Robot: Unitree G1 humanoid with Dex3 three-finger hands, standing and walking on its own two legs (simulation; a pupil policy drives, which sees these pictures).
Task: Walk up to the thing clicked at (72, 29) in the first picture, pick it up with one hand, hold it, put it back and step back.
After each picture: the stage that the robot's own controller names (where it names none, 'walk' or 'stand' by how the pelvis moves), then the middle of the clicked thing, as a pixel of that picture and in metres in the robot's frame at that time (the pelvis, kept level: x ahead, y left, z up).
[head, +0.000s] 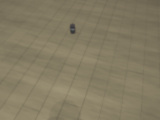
stand; (72, 28) +1.62 +0.10 -0.72
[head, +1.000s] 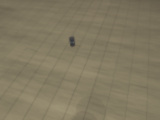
walk; (72, 41) +1.49 +0.24 -0.72
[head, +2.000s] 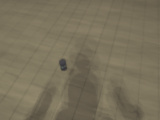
walk; (63, 65) +0.96 +0.25 -0.71
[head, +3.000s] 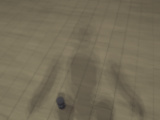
walk; (61, 103) +0.59 +0.23 -0.72
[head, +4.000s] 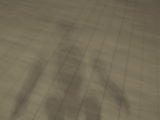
stand; out of the picture +0.39 +0.14 -0.70
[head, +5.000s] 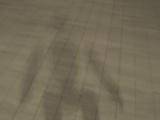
stand; out of the picture +0.32 +0.18 -0.72
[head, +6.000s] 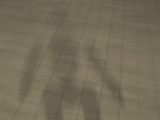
stand; out of the picture +0.28 +0.17 -0.71
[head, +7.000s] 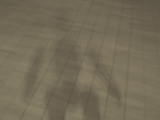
stand; out of the picture +0.29 +0.14 -0.72
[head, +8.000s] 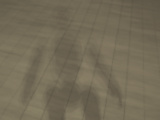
stand; out of the picture +0.27 +0.14 -0.73
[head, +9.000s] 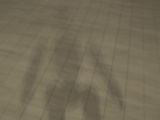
stand; out of the picture +0.27 +0.14 -0.73
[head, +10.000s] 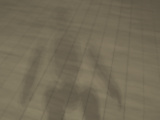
stand; out of the picture +0.27 +0.14 -0.73
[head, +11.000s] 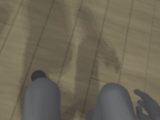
go down; (39, 78) +0.34 +0.18 -0.36
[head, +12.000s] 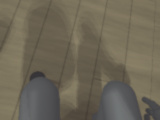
go down; (39, 81) +0.34 +0.19 -0.30
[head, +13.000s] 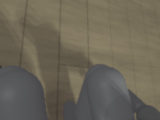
close in; out of the picture +0.33 +0.22 -0.22
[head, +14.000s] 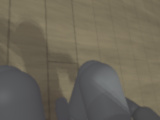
close; out of the picture +0.34 +0.22 -0.21
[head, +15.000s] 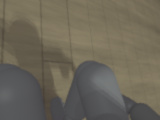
lift; out of the picture +0.35 +0.23 -0.21
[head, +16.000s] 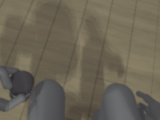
lift; (21, 87) +0.28 +0.22 -0.08
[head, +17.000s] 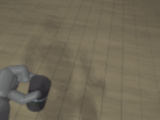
hold; (38, 94) +0.31 +0.15 +0.02
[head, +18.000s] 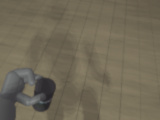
hold; (43, 95) +0.31 +0.14 -0.02
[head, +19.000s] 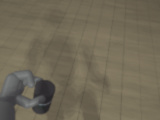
hold; (42, 97) +0.30 +0.14 -0.02
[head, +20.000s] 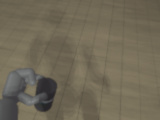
crouch; (45, 95) +0.31 +0.13 -0.01
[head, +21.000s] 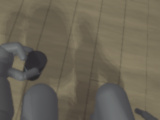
crouch; (34, 66) +0.38 +0.16 -0.11
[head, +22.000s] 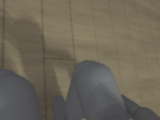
lower; out of the picture +0.34 +0.20 -0.22
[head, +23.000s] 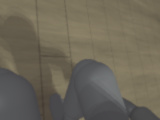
lower; out of the picture +0.34 +0.23 -0.22
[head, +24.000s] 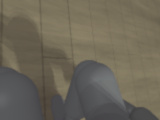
lower; out of the picture +0.33 +0.22 -0.22
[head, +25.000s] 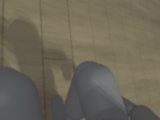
lower; out of the picture +0.33 +0.22 -0.22
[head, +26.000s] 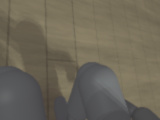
loosen; out of the picture +0.33 +0.21 -0.22
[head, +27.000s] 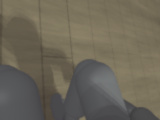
withdraw; out of the picture +0.28 +0.15 -0.25
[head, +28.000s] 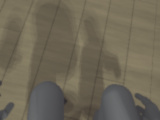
walk; (55, 97) +0.28 +0.12 -0.40
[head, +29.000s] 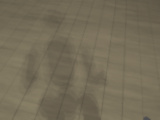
stand; out of the picture +0.20 +0.09 -0.68
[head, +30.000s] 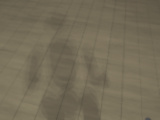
stand; out of the picture +0.21 +0.10 -0.69
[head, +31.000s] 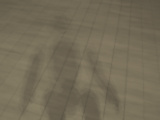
stand; out of the picture +0.23 +0.08 -0.73
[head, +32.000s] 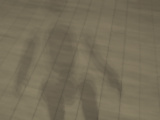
walk; out of the picture +0.27 +0.08 -0.73
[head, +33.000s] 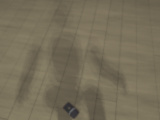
walk; (71, 110) +0.44 +0.12 -0.72
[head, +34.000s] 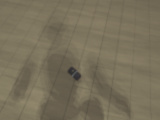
walk; (74, 73) +0.75 +0.06 -0.71
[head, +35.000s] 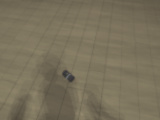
stand; (68, 76) +0.90 +0.13 -0.73
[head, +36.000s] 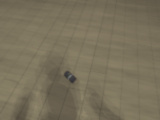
stand; (70, 76) +0.90 +0.11 -0.75
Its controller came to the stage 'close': yes
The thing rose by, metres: 0.69
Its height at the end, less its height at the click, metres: -0.02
